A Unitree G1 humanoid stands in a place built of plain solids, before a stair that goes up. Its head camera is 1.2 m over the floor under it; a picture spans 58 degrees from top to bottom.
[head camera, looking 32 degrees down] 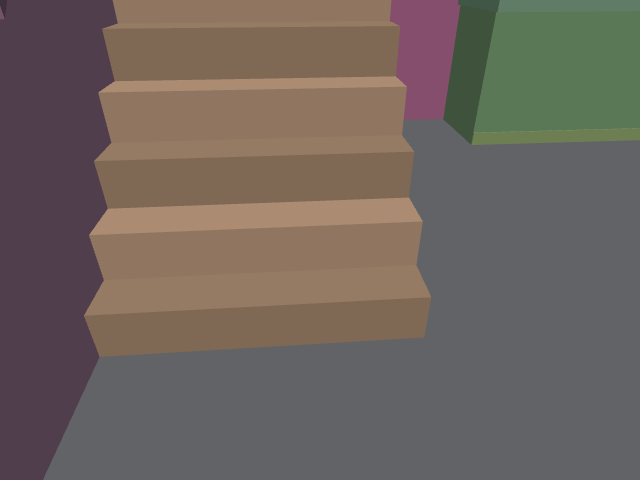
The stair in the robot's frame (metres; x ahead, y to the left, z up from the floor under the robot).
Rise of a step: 0.20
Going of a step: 0.20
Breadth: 1.21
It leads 5 degrees to the left of straight ahead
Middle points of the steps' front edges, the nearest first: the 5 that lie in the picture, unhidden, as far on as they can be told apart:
1.16 0.20 0.20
1.36 0.22 0.40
1.56 0.23 0.60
1.76 0.25 0.80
1.96 0.27 1.00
